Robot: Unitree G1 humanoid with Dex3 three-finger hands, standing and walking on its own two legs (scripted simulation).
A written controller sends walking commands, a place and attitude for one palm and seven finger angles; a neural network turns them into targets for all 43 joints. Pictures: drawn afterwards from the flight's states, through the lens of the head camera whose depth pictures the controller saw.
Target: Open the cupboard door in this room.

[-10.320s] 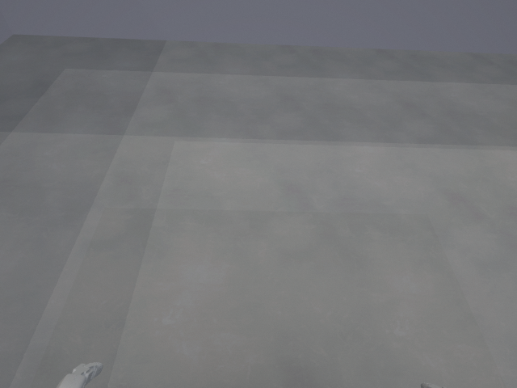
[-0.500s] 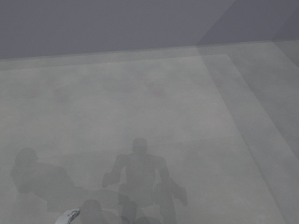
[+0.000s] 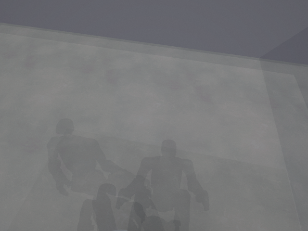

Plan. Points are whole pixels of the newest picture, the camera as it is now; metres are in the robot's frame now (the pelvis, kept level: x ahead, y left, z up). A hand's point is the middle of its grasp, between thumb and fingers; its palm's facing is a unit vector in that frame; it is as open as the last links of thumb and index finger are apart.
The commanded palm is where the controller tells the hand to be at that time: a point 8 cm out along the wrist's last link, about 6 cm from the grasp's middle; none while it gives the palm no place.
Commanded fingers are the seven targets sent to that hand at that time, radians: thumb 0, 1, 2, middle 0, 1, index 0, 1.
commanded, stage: turn or walk to find it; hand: left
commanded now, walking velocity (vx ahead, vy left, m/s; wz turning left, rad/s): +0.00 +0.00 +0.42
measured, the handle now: out of the picture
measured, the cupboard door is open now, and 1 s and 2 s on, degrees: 0 0 0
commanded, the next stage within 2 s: none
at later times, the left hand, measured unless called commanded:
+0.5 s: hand out of the picture +0.06 +0.22 -0.15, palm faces +0.17 -0.95 -0.26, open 7.4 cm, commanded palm none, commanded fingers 0.00 0.90 0.90 -0.20 -0.30 -0.20 -0.30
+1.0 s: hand out of the picture -0.10 +0.17 -0.16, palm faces +0.44 -0.86 -0.25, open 7.4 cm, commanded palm none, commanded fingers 0.00 0.90 0.90 -0.20 -0.30 -0.20 -0.30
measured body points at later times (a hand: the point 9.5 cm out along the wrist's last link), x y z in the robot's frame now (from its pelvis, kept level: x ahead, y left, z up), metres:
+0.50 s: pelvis -0.02 +0.00 +0.01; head +0.01 +0.00 +0.45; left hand +0.05 +0.27 -0.13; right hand +0.06 -0.23 -0.15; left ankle -0.02 +0.12 -0.73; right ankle +0.00 -0.13 -0.71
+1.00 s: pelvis -0.05 -0.03 +0.01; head -0.02 -0.02 +0.45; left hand -0.12 +0.21 -0.14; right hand +0.10 -0.25 -0.15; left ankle -0.14 +0.09 -0.69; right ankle +0.00 -0.12 -0.73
